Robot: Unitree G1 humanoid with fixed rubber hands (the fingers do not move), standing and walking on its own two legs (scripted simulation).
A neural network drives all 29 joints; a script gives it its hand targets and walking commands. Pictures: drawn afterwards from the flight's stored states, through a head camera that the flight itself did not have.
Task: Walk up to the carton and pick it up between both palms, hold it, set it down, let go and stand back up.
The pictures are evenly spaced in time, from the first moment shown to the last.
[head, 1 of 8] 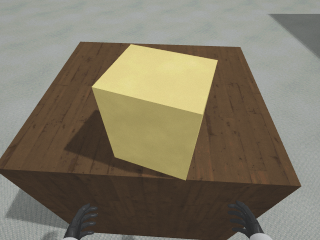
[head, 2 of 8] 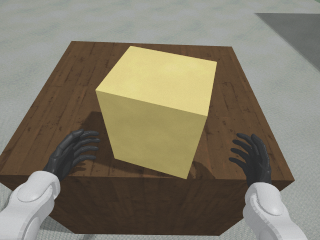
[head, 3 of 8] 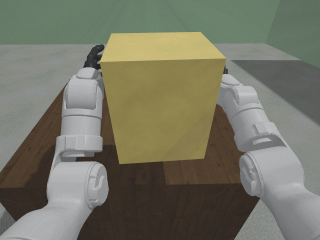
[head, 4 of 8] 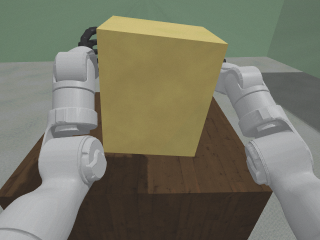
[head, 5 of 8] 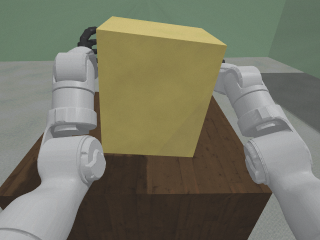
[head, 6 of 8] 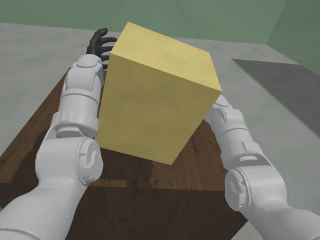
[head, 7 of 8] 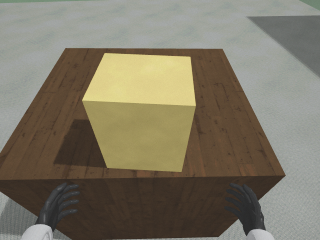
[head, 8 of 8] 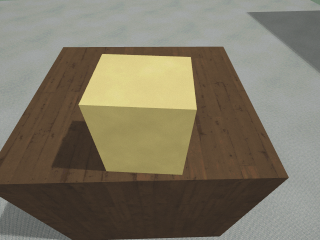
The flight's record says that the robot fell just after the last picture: no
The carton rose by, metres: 0.20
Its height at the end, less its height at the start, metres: +0.00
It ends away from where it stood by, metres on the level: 0.01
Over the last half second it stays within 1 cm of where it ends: yes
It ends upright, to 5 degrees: yes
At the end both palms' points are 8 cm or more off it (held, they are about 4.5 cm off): yes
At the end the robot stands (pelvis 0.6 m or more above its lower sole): yes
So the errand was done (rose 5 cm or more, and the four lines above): yes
